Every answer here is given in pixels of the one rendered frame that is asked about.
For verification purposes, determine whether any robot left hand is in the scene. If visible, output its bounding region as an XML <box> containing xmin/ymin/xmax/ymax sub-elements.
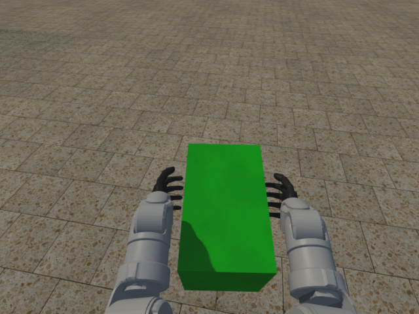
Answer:
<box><xmin>152</xmin><ymin>167</ymin><xmax>183</xmax><ymax>210</ymax></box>

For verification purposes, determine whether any carton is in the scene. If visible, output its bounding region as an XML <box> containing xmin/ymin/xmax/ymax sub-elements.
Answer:
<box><xmin>177</xmin><ymin>143</ymin><xmax>277</xmax><ymax>292</ymax></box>

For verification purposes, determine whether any left robot forearm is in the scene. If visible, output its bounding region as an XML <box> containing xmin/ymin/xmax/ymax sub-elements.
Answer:
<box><xmin>104</xmin><ymin>191</ymin><xmax>173</xmax><ymax>314</ymax></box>

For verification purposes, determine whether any robot left upper arm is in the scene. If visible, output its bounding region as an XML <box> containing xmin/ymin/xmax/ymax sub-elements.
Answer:
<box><xmin>105</xmin><ymin>296</ymin><xmax>173</xmax><ymax>314</ymax></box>

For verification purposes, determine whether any right robot forearm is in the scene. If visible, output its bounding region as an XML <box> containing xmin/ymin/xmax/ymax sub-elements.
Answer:
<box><xmin>280</xmin><ymin>198</ymin><xmax>357</xmax><ymax>314</ymax></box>

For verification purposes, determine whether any robot right hand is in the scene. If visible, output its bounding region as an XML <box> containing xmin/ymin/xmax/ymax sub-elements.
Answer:
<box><xmin>265</xmin><ymin>173</ymin><xmax>298</xmax><ymax>218</ymax></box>

